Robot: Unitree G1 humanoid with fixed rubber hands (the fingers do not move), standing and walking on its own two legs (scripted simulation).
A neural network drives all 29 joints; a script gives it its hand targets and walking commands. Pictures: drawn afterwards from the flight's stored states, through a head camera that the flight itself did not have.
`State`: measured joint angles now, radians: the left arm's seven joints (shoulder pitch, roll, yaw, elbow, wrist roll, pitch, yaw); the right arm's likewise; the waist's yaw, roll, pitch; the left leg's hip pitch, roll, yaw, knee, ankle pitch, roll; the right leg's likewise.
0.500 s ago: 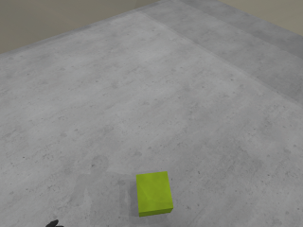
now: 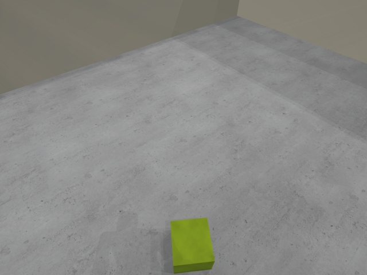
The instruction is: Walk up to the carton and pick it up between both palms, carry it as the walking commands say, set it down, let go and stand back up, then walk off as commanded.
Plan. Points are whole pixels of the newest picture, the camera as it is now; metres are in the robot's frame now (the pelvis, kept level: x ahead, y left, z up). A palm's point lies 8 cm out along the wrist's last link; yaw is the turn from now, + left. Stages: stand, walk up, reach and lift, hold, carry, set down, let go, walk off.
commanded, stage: walk up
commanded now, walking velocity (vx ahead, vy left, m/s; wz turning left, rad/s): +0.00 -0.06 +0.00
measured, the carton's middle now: (190, 245) +0.41 -0.04 -0.70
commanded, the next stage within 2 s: stand in 0.90 s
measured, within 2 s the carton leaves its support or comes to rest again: neither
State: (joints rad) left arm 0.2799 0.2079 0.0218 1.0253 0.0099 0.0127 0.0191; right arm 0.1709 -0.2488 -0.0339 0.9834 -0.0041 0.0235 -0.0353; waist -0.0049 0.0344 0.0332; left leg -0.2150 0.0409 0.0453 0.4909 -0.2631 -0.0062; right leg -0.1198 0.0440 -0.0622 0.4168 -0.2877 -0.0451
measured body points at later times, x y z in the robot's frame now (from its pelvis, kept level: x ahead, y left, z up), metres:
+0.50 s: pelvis -0.01 -0.06 +0.00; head +0.00 -0.07 +0.45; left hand +0.00 +0.20 -0.15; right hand -0.04 -0.31 -0.16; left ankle -0.01 +0.11 -0.73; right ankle -0.01 -0.18 -0.74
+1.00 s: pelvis +0.01 -0.06 +0.01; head +0.01 -0.06 +0.46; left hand -0.02 +0.16 -0.16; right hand +0.02 -0.28 -0.15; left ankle -0.01 +0.06 -0.74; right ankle -0.01 -0.18 -0.74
